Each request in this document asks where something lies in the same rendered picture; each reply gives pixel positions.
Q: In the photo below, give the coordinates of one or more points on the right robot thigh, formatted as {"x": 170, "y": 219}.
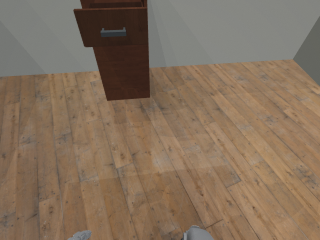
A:
{"x": 196, "y": 234}

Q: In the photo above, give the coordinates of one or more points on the handle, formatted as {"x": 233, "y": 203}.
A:
{"x": 113, "y": 33}

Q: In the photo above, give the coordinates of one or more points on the robot right shin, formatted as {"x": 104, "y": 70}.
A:
{"x": 194, "y": 226}

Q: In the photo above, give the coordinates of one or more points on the drawer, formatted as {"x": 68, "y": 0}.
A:
{"x": 113, "y": 16}

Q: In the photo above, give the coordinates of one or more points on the left robot hand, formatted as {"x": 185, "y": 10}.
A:
{"x": 84, "y": 235}

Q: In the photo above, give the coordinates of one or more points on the cabinet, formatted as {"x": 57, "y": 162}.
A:
{"x": 124, "y": 69}

